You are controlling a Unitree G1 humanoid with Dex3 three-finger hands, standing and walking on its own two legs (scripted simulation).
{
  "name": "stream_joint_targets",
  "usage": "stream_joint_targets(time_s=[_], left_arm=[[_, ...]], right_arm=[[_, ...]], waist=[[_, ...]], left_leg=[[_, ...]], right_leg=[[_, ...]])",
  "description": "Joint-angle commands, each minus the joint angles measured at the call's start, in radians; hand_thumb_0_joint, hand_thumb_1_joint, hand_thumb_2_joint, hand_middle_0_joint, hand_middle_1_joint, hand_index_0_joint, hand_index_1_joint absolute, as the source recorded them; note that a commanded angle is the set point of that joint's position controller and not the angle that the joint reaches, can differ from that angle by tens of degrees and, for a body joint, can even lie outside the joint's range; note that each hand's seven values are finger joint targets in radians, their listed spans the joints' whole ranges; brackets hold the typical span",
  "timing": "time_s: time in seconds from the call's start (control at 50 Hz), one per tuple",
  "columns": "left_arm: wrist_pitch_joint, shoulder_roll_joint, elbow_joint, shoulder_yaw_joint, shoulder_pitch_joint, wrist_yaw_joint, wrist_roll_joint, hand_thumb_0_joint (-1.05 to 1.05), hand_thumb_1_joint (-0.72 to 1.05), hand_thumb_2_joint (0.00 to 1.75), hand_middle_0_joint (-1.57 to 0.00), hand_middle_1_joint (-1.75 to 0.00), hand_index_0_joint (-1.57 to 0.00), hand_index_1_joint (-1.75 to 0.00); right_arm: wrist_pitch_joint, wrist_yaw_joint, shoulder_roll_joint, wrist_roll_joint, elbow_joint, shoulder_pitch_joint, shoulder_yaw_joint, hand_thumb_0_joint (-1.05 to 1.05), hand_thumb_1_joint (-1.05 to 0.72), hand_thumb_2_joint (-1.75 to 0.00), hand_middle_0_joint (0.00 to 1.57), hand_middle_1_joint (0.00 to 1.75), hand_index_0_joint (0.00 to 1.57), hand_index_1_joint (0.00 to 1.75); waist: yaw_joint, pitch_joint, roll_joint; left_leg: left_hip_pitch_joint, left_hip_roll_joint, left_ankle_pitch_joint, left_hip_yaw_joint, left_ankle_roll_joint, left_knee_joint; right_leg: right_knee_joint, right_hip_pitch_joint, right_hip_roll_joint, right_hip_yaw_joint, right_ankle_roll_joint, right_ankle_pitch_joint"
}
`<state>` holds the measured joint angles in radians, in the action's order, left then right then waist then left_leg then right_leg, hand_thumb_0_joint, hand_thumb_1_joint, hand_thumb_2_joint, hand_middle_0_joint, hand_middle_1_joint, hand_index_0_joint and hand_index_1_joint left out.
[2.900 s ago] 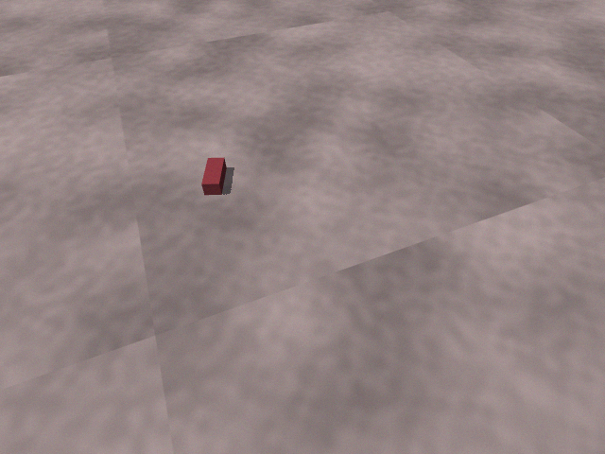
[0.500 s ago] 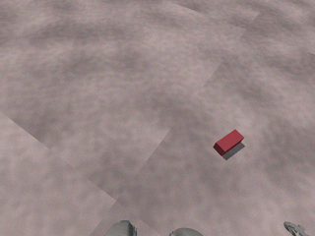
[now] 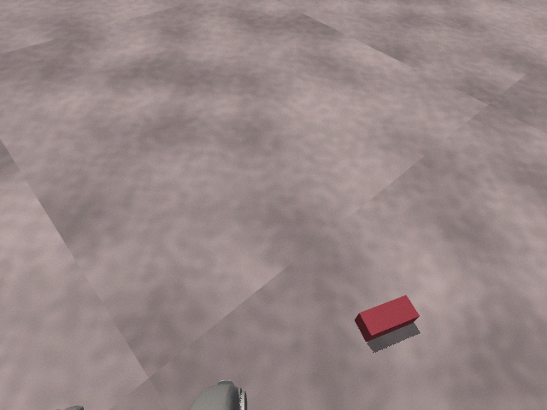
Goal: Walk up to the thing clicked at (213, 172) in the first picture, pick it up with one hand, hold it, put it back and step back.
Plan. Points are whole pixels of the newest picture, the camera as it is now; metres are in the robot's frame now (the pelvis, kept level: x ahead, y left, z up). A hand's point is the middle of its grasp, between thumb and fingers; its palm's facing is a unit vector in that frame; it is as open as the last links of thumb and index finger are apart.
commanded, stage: walk up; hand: left
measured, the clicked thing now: (386, 318) +0.53 -0.41 -0.71
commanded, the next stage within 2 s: none
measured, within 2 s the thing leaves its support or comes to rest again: neither
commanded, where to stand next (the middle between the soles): +0.25 -0.74 m, yaw +22 degrees
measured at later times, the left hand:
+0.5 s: hand out of the picture +0.10 +0.04 -0.17, palm faces +0.15 -0.91 -0.39, open 7.4 cm
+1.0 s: hand out of the picture +0.16 -0.17 -0.17, palm faces +0.16 -0.92 -0.36, open 7.4 cm
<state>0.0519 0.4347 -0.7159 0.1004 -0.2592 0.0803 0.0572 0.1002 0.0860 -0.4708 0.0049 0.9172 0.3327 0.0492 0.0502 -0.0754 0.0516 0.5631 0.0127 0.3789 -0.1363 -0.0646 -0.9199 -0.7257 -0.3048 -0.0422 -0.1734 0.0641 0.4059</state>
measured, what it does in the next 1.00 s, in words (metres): steps to the right, turning left: left foot, then right foot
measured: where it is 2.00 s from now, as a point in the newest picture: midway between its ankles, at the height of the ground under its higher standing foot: outside the picture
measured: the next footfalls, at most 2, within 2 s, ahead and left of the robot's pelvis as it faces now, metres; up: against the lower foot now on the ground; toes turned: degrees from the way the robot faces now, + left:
left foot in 0.06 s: +0.15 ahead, +0.05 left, +0.00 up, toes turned +7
right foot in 0.42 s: +0.16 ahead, -0.39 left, +0.00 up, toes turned +6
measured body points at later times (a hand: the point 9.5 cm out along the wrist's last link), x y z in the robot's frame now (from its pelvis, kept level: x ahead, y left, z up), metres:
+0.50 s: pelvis +0.07 -0.26 -0.03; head +0.08 -0.23 +0.42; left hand +0.09 +0.09 -0.14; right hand +0.16 -0.64 -0.10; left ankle +0.09 -0.05 -0.68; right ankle +0.12 -0.40 -0.72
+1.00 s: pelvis +0.11 -0.48 -0.03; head +0.14 -0.43 +0.42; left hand +0.15 -0.12 -0.14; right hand +0.25 -0.83 -0.08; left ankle +0.13 -0.27 -0.71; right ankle +0.20 -0.67 -0.68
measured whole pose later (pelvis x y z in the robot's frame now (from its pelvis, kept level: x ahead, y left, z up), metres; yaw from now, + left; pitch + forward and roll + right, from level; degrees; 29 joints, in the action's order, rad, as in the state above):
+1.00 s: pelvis +0.11 -0.48 -0.03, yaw +15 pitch -2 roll +0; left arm 0.11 0.52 -0.70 0.10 -0.17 0.09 0.04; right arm 0.08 0.11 -0.49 0.03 0.82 0.35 0.05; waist -0.01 -0.13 0.11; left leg 0.52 0.14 0.34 0.05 0.00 -0.87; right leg -1.13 -0.58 -0.10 0.12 -0.01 0.50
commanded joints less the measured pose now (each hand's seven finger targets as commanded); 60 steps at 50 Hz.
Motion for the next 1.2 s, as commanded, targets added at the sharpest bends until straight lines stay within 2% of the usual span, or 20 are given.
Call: stream_joint_targets(time_s=[0.0,0.06,0.16,0.32,0.38,0.4,0.42,0.44,0.52,0.64,0.66,0.7,0.72,0.8,0.94,1.02,1.04,1.06,1.08,1.18], left_arm=[[-0.013,0.162,0.166,0.043,0.137,-0.004,0.007,0.00,0.90,0.90,-0.20,-0.30,-0.20,-0.30],[0.014,0.206,0.181,0.051,0.003,-0.011,0.012,0.00,0.90,0.90,-0.20,-0.30,-0.20,-0.30],[0.025,0.253,0.092,0.084,-0.036,0.000,0.017,0.00,0.90,0.90,-0.20,-0.30,-0.20,-0.30],[0.030,0.242,0.084,0.090,-0.036,0.016,0.001,0.00,0.90,0.90,-0.20,-0.30,-0.20,-0.30],[0.020,0.242,-0.005,0.107,-0.268,-0.001,0.011,0.00,0.90,0.90,-0.20,-0.30,-0.20,-0.30],[0.008,0.323,-0.004,0.118,-0.339,-0.013,0.033,0.00,0.90,0.90,-0.20,-0.30,-0.20,-0.30],[0.000,0.425,0.073,0.118,-0.063,-0.023,0.008,0.00,0.90,0.90,-0.20,-0.30,-0.20,-0.30],[-0.007,0.411,0.109,0.117,0.061,-0.027,-0.011,0.00,0.90,0.90,-0.20,-0.30,-0.20,-0.30],[-0.011,0.285,0.050,0.081,0.071,-0.032,0.004,0.00,0.90,0.90,-0.20,-0.30,-0.20,-0.30],[0.007,0.191,0.104,0.018,0.102,-0.027,0.007,0.00,0.90,0.90,-0.20,-0.30,-0.20,-0.30],[0.002,0.156,0.117,0.002,0.076,-0.027,-0.005,0.00,0.90,0.90,-0.20,-0.30,-0.20,-0.30],[0.015,0.157,0.131,0.001,-0.013,-0.031,-0.004,0.00,0.90,0.90,-0.20,-0.30,-0.20,-0.30],[0.027,0.252,0.112,0.030,0.003,-0.042,0.003,0.00,0.90,0.90,-0.20,-0.30,-0.20,-0.30],[0.030,0.249,0.101,0.053,0.040,-0.033,-0.012,0.00,0.90,0.90,-0.20,-0.30,-0.20,-0.30],[0.037,0.231,0.116,0.058,0.079,0.008,-0.011,0.00,0.90,0.90,-0.20,-0.30,-0.20,-0.30],[0.033,0.233,0.017,0.089,-0.157,0.002,0.004,0.00,0.90,0.90,-0.20,-0.30,-0.20,-0.30],[0.025,0.282,0.007,0.095,-0.232,-0.005,0.026,0.00,0.90,0.90,-0.20,-0.30,-0.20,-0.30],[0.013,0.397,0.079,0.101,-0.038,-0.016,0.011,0.00,0.90,0.90,-0.20,-0.30,-0.20,-0.30],[0.005,0.419,0.122,0.099,0.114,-0.027,-0.005,0.00,0.90,0.90,-0.20,-0.30,-0.20,-0.30],[0.016,0.269,0.091,0.060,0.158,-0.030,0.014,0.00,0.90,0.90,-0.20,-0.30,-0.20,-0.30]], right_arm=[[0.019,0.034,-0.216,-0.006,0.040,0.364,0.077,0.00,-0.90,-0.90,0.20,0.30,0.20,0.30],[0.011,0.071,-0.401,-0.002,-0.088,0.271,0.119,0.00,-0.90,-0.90,0.20,0.30,0.20,0.30],[0.017,0.053,-0.320,0.007,-0.097,0.098,0.083,0.00,-0.90,-0.90,0.20,0.30,0.20,0.30],[0.009,0.034,-0.417,0.035,-0.091,0.048,0.105,0.00,-0.90,-0.90,0.20,0.30,0.20,0.30],[-0.016,0.031,-0.324,0.041,-0.096,-0.067,0.073,0.00,-0.90,-0.90,0.20,0.30,0.20,0.30],[-0.022,0.039,-0.202,0.021,-0.112,-0.074,0.038,0.00,-0.90,-0.90,0.20,0.30,0.20,0.30],[-0.026,0.067,-0.204,0.018,-0.134,-0.082,0.060,0.00,-0.90,-0.90,0.20,0.30,0.20,0.30],[-0.021,0.072,-0.255,0.010,-0.093,-0.076,0.068,0.00,-0.90,-0.90,0.20,0.30,0.20,0.30],[-0.019,0.043,-0.256,-0.020,0.042,0.112,0.061,0.00,-0.90,-0.90,0.20,0.30,0.20,0.30],[0.004,0.037,-0.173,-0.020,0.025,0.272,0.047,0.00,-0.90,-0.90,0.20,0.30,0.20,0.30],[0.009,0.047,-0.227,-0.004,0.014,0.305,0.067,0.00,-0.90,-0.90,0.20,0.30,0.20,0.30],[0.004,0.075,-0.385,0.017,-0.081,0.251,0.113,0.00,-0.90,-0.90,0.20,0.30,0.20,0.30],[-0.001,0.074,-0.393,-0.024,-0.083,0.229,0.119,0.00,-0.90,-0.90,0.20,0.30,0.20,0.30],[-0.005,0.066,-0.305,-0.010,-0.108,0.137,0.096,0.00,-0.90,-0.90,0.20,0.30,0.20,0.30],[-0.002,0.049,-0.396,0.030,-0.130,0.067,0.121,0.00,-0.90,-0.90,0.20,0.30,0.20,0.30],[-0.031,0.040,-0.333,0.046,-0.110,-0.020,0.092,0.00,-0.90,-0.90,0.20,0.30,0.20,0.30],[-0.042,0.042,-0.226,0.035,-0.116,-0.015,0.057,0.00,-0.90,-0.90,0.20,0.30,0.20,0.30],[-0.049,0.060,-0.204,0.018,-0.148,-0.063,0.066,0.00,-0.90,-0.90,0.20,0.30,0.20,0.30],[-0.047,0.074,-0.236,0.013,-0.126,-0.080,0.080,0.00,-0.90,-0.90,0.20,0.30,0.20,0.30],[-0.034,0.038,-0.249,-0.016,0.037,0.154,0.080,0.00,-0.90,-0.90,0.20,0.30,0.20,0.30]], waist=[[-0.126,0.118,0.018],[-0.091,0.177,-0.074],[-0.029,0.067,-0.109],[-0.038,0.069,-0.266],[0.132,0.121,-0.053],[0.194,0.056,0.251],[0.047,-0.023,0.304],[-0.016,-0.066,0.137],[-0.053,-0.028,0.166],[-0.087,0.096,0.097],[-0.113,0.132,-0.020],[-0.071,0.154,-0.132],[-0.099,0.178,-0.073],[-0.056,0.076,-0.088],[-0.061,0.059,-0.256],[0.095,0.142,-0.073],[0.146,0.107,0.200],[0.071,0.050,0.325],[0.001,-0.008,0.227],[-0.054,0.028,0.229]], left_leg=[[-0.458,0.031,-0.247,0.084,-0.034,0.308],[-0.557,0.517,0.094,0.969,-0.239,0.585],[-0.135,0.302,0.141,0.511,-0.180,0.494],[0.007,0.232,0.305,0.486,-0.158,0.431],[0.221,0.072,0.251,0.240,-0.055,0.086],[0.425,-0.093,0.287,0.136,0.013,-0.282],[0.425,-0.059,0.239,0.200,0.020,-0.362],[0.344,0.007,0.165,0.236,0.018,-0.379],[0.120,0.031,0.081,0.131,0.000,-0.222],[-0.296,-0.022,-0.211,0.065,-0.013,0.348],[-0.461,0.033,-0.251,0.178,-0.022,0.436],[-0.608,0.494,-0.482,0.823,-0.214,0.446],[-0.565,0.573,-0.522,0.863,-0.319,0.435],[-0.277,0.321,-0.434,0.424,-0.202,0.360],[-0.057,0.283,-0.021,0.383,-0.187,0.368],[0.191,0.114,0.243,0.183,-0.059,0.096],[0.342,0.024,0.278,0.054,-0.006,-0.235],[0.361,-0.059,0.282,0.138,0.019,-0.374],[0.287,0.002,0.210,0.220,0.021,-0.412],[0.005,0.023,0.116,0.087,0.009,-0.141]], right_leg=[[0.014,-0.181,-0.142,0.142,0.121,-0.267],[-0.526,-0.513,-0.007,0.271,-0.071,0.165],[-0.542,-0.324,-0.086,0.280,-0.058,0.054],[-0.285,-0.228,-0.047,0.174,-0.074,0.114],[0.068,0.107,0.030,0.086,-0.054,0.036],[0.304,0.088,-0.166,0.462,0.002,0.301],[0.579,-0.079,-0.340,0.868,0.127,0.467],[0.593,-0.123,-0.353,0.863,0.138,0.493],[0.316,-0.048,-0.197,0.421,0.151,0.015],[0.073,-0.012,-0.136,0.220,0.158,-0.484],[-0.083,-0.123,-0.089,0.179,0.092,-0.427],[-0.431,-0.476,0.012,0.280,-0.083,0.171],[-0.589,-0.472,-0.007,0.351,-0.087,0.232],[-0.637,-0.375,-0.001,0.390,-0.050,0.053],[-0.376,-0.247,-0.055,0.226,-0.075,0.123],[-0.022,0.112,0.052,0.116,-0.043,0.045],[0.170,0.085,-0.067,0.337,0.013,0.241],[0.466,-0.103,-0.253,0.805,0.122,0.325],[0.537,-0.167,-0.294,0.903,0.155,0.360],[0.239,-0.124,-0.139,0.439,0.171,0.038]])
